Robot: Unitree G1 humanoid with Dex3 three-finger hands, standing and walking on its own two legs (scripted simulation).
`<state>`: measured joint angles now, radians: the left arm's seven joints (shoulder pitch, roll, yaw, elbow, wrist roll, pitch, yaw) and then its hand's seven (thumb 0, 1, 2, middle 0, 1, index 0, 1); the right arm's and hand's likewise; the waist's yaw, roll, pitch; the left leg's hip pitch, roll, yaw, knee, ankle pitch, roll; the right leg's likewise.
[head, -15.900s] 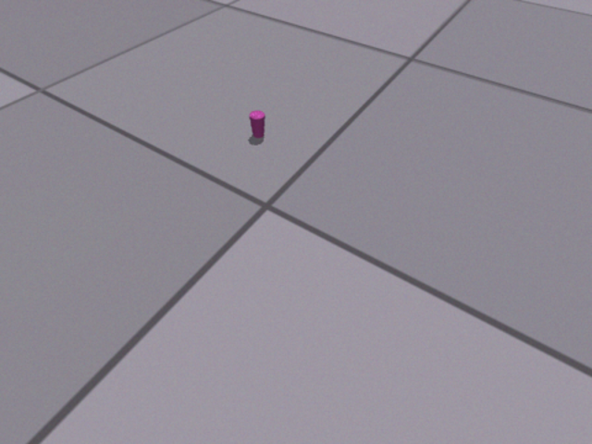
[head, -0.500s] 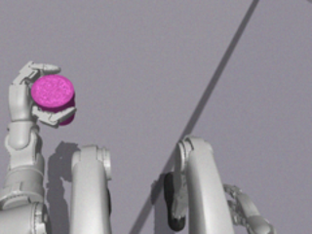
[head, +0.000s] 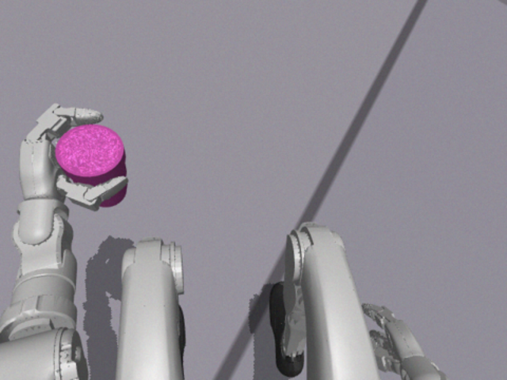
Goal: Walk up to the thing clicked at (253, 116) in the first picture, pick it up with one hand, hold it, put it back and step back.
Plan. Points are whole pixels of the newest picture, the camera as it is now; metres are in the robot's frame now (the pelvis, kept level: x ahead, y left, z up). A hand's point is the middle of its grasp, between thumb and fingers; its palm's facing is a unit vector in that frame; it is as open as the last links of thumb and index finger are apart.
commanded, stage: lift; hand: left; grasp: from the side
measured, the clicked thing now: (100, 172) +0.43 +0.21 -0.08
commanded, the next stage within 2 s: none
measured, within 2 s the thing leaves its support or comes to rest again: neither
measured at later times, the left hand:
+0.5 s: hand (62, 145) +0.41 +0.20 +0.06, palm faces +0.06 -1.00 -0.04, open 11.1 cm
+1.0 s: hand out of the picture +0.40 +0.20 +0.24, palm faces +0.09 -0.99 -0.04, open 11.1 cm
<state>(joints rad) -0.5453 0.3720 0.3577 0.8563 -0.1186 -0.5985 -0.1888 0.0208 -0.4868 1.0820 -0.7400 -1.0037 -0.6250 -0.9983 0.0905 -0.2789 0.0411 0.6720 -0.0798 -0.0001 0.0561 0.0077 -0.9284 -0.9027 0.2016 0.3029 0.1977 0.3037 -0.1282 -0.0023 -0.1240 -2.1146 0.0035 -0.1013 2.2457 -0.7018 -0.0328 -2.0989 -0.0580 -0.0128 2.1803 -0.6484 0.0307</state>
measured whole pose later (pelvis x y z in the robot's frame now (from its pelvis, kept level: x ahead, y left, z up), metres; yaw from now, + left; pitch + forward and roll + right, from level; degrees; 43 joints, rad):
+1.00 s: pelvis +0.05 +0.01 +0.23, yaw +1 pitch +24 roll -3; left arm -0.15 0.26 0.17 0.34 -0.19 -0.32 -0.08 0.02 -0.49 1.08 -0.74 -1.00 -0.63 -0.99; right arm 0.16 -0.23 0.02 0.62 0.03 -0.07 -0.05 0.01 -0.89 -0.89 0.20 0.30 0.20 0.30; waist -0.04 0.02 -0.17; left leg -1.30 0.04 -0.05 1.50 -0.63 -0.02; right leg -1.29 -0.05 -0.04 1.44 -0.57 0.03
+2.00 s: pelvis +0.08 +0.00 +0.34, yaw +2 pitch +10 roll -1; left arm -0.12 0.23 0.15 0.45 -0.19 -0.34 -0.14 0.02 -0.49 1.08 -0.74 -1.01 -0.63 -1.00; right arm 0.23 -0.22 0.02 0.68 0.00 -0.06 -0.08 0.01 -0.90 -0.89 0.20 0.30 0.20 0.30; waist -0.03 0.01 -0.05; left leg -0.66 0.05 -0.02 0.95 -0.46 -0.02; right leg -0.65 -0.04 -0.04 0.91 -0.42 0.02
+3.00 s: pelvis +0.08 +0.00 +0.36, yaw +2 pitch +4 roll -1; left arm -0.11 0.22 0.13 0.44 -0.19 -0.34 -0.14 0.02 -0.49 1.08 -0.74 -1.01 -0.62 -1.00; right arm 0.23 -0.21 0.01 0.69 0.00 -0.06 -0.06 0.01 -0.91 -0.89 0.20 0.30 0.20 0.30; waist -0.03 0.01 -0.01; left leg -0.49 0.05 -0.01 0.83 -0.41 -0.02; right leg -0.49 -0.04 -0.03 0.78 -0.36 0.03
